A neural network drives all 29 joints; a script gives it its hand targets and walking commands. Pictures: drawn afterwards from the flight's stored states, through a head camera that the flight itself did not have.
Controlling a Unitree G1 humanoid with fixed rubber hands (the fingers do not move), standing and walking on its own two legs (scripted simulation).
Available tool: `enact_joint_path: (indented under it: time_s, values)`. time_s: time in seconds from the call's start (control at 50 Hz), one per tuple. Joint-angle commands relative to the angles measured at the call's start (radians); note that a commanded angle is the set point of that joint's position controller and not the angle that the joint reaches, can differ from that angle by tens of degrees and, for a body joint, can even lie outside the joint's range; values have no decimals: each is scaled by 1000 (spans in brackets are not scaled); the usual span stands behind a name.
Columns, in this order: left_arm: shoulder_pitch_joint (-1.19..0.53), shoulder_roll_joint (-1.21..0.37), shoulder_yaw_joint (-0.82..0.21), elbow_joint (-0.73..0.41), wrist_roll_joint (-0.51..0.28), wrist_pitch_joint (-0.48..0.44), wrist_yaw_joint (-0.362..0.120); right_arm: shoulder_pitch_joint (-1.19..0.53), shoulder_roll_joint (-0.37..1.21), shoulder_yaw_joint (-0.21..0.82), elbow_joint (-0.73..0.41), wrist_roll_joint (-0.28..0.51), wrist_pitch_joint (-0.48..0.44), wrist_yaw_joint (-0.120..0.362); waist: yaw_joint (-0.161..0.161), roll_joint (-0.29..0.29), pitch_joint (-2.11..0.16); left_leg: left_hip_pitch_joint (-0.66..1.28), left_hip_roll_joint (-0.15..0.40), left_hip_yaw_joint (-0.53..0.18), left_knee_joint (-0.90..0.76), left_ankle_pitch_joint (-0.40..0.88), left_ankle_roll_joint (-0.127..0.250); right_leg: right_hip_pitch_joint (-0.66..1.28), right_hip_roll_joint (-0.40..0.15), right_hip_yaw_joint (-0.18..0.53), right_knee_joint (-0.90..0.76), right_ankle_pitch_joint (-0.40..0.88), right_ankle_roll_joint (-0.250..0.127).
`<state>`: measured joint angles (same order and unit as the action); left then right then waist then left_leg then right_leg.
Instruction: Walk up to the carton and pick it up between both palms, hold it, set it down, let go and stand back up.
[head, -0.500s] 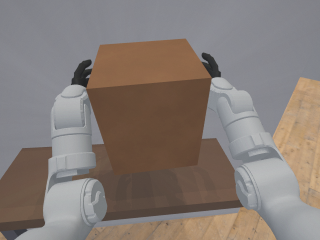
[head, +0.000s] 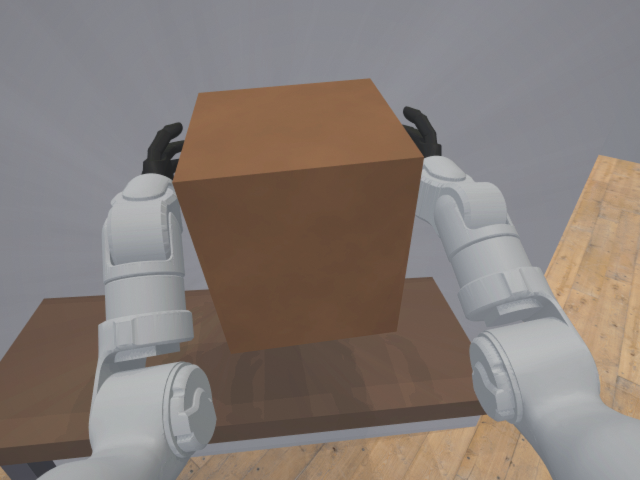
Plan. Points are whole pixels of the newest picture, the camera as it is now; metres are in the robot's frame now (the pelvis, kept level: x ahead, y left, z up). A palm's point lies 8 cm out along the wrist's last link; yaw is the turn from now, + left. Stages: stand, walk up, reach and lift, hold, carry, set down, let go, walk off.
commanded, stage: hold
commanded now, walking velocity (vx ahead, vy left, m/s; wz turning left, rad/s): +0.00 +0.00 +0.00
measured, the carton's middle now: (300, 215) +0.37 -0.01 +0.24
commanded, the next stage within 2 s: none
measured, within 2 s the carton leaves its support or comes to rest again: neither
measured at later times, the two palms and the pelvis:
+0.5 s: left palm (164, 189) +0.37 +0.15 +0.28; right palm (427, 172) +0.36 -0.16 +0.30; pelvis +0.00 +0.00 +0.00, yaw +0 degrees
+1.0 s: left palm (160, 185) +0.37 +0.15 +0.28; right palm (422, 165) +0.36 -0.15 +0.30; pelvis +0.00 +0.00 +0.00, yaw +0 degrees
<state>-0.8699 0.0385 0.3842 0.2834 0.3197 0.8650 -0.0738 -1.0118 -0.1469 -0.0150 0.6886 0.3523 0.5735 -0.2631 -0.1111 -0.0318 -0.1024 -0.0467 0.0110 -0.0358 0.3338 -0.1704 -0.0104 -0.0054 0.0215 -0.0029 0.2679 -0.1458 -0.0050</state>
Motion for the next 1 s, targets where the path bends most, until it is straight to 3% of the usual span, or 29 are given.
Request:
enact_joint_path:
  time_s: [0.0, 0.14, 0.2, 0.38, 0.4, 0.52, 0.7, 0.72, 0.82, 0.98]
  values:
    - [-706, -521, -424, -84, -191, -80, -139, -690, 613, 251, -256, 121, -26, 128, -3, 63, -293, 33, -53, 42, -34, 183, -29, 87, 56, -25, -10, 160, 43]
    - [-705, -506, -395, -59, -183, -79, -152, -692, 624, 254, -248, 118, -19, 122, 3, 30, -266, 8, -59, 51, -43, 161, -16, 100, 50, -19, -17, 158, 51]
    - [-712, -505, -414, -80, -195, -82, -152, -692, 624, 261, -275, 134, -18, 111, -12, 44, -302, 37, -63, 45, -25, 201, -26, 106, 50, -18, -12, 210, 56]
    - [-696, -510, -410, -95, -183, -77, -151, -673, 617, 265, -287, 140, -16, 105, -7, 56, -288, 49, -63, 43, -25, 209, -30, 100, 52, -23, -12, 205, 55]
    - [-629, -504, -439, -119, -184, -68, -151, -593, 595, 271, -292, 138, 4, 101, -27, 70, -292, 4, -50, 45, -41, 171, -33, 135, 49, -6, -5, 203, 41]
    - [-676, -519, -444, -134, -192, -56, -151, -648, 626, 267, -315, 124, 14, 121, -3, 61, -262, -36, -47, 42, -62, 128, -20, 117, 54, -8, -4, 146, 32]
    - [-662, -525, -447, -130, -197, -56, -139, -645, 639, 286, -336, 125, 14, 117, -5, 45, -283, -18, -51, 45, -55, 130, -12, 117, 52, -4, -2, 177, 40]
    - [-704, -513, -419, -124, -202, -61, -141, -698, 631, 278, -323, 136, 4, 121, 13, 31, -289, 3, -57, 47, -43, 148, -15, 109, 52, -11, -1, 176, 49]
    - [-694, -505, -400, -76, -185, -69, -151, -694, 621, 273, -297, 130, -10, 117, 9, 21, -281, 41, -62, 51, -36, 162, -13, 81, 50, -14, -14, 184, 56]
    - [-704, -506, -411, -76, -182, -68, -161, -670, 612, 249, -255, 124, -5, 110, -13, 62, -270, 37, -58, 44, -35, 166, -28, 92, 48, -17, -15, 179, 51]
